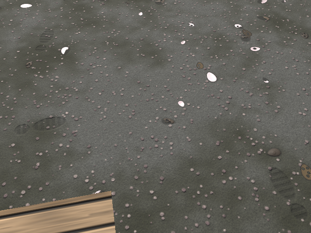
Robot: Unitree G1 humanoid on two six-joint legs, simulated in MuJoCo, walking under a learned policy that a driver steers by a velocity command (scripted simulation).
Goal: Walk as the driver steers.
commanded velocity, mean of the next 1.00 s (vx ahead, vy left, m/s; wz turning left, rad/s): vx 0.50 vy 0.00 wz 0.49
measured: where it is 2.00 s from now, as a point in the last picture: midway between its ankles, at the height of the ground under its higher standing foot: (123, 121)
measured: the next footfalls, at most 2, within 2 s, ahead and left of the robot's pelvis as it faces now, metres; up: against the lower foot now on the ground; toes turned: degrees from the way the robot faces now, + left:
left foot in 0.10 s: +0.23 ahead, +0.12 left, +0.00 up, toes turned +7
right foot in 0.60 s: +0.55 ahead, -0.02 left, +0.00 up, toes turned +24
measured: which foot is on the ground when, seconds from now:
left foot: up 0.00-0.08, down 0.10-0.60, up 0.62-1.00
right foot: down 0.00-0.12, up 0.14-0.58, down 0.60-1.00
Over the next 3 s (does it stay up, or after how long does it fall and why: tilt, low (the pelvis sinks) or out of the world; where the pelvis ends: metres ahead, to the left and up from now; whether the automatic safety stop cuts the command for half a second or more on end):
stays up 1.22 0.25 0.01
